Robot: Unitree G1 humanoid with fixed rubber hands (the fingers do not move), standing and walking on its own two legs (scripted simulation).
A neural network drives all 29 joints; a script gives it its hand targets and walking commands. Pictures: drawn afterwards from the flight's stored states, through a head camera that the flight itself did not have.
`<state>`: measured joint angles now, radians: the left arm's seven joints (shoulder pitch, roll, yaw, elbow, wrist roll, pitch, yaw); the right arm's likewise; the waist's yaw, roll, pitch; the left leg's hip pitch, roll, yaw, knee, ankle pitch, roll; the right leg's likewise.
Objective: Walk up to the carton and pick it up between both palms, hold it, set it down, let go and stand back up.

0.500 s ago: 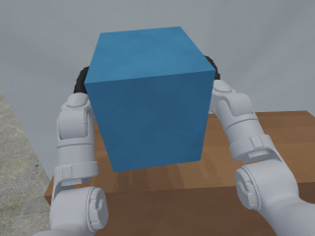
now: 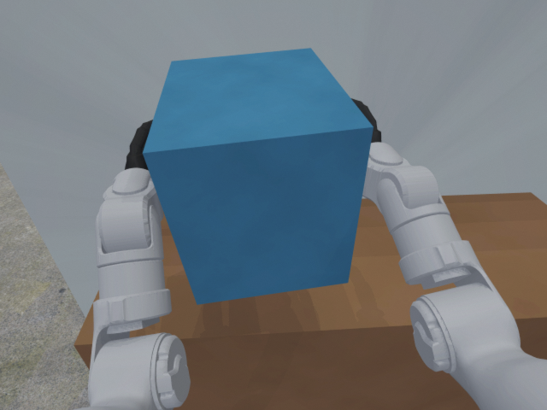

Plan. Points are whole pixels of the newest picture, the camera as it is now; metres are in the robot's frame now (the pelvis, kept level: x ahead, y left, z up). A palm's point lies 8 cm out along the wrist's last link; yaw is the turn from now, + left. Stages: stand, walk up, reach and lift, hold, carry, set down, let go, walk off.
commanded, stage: hold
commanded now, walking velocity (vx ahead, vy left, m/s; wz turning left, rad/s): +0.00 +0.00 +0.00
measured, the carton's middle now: (257, 168) +0.38 +0.01 +0.24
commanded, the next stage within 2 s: none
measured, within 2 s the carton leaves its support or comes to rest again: neither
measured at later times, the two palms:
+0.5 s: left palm (144, 172) +0.35 +0.16 +0.26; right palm (368, 148) +0.36 -0.14 +0.27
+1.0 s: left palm (144, 172) +0.36 +0.16 +0.25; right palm (368, 153) +0.36 -0.15 +0.26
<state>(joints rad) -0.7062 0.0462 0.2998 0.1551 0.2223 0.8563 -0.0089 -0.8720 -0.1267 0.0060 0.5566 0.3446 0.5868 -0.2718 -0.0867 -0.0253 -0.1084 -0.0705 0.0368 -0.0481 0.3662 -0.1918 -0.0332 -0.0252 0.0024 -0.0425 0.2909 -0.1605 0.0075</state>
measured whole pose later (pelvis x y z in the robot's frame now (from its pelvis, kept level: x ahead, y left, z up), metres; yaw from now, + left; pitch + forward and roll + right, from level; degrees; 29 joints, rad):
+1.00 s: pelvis +0.00 +0.00 +0.00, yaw -1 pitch -6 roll -1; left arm -0.75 0.05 0.31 0.23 0.23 0.84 -0.02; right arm -0.89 -0.14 0.00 0.59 0.33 0.59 -0.27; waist -0.07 -0.01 -0.11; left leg -0.08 0.03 -0.04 0.36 -0.18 -0.03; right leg -0.04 0.00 -0.03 0.29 -0.15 0.01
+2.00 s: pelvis +0.00 +0.00 +0.00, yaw -1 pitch -6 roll -1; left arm -0.74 0.04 0.30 0.20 0.23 0.85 -0.01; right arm -0.89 -0.13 0.00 0.60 0.33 0.58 -0.26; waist -0.08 -0.02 -0.11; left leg -0.08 0.04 -0.04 0.36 -0.19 -0.03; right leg -0.04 0.00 -0.03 0.29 -0.16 0.01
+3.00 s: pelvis +0.00 +0.00 +0.00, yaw +0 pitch -5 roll -1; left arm -0.76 0.05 0.31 0.25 0.23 0.84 -0.01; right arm -0.91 -0.14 -0.01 0.63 0.32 0.58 -0.25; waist -0.08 -0.02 -0.12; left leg -0.09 0.04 -0.04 0.36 -0.18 -0.03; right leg -0.05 0.01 -0.03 0.29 -0.15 0.01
